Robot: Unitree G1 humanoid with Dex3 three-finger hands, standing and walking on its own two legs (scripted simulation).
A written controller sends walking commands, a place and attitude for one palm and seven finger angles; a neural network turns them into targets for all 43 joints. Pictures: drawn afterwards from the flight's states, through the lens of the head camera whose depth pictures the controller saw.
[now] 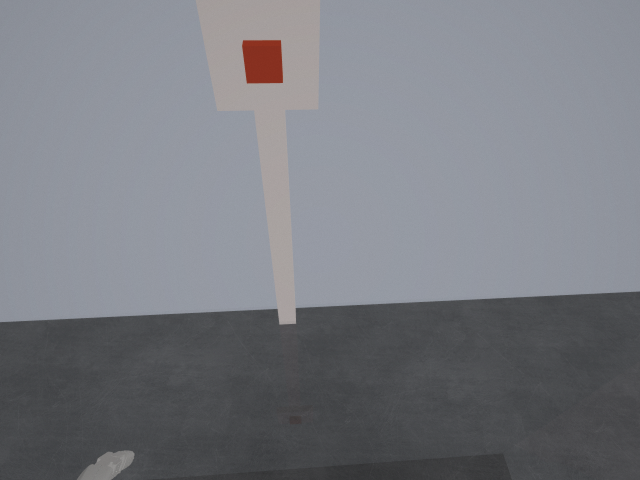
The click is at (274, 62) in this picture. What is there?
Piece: button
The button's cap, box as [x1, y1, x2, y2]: [242, 40, 282, 82]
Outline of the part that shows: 243,40 242,48 247,82 282,82 280,40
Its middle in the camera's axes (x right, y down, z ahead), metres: -0.10 -0.30 +0.65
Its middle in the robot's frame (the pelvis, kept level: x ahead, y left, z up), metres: +0.71 +0.14 +0.19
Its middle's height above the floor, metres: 0.96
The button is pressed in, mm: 0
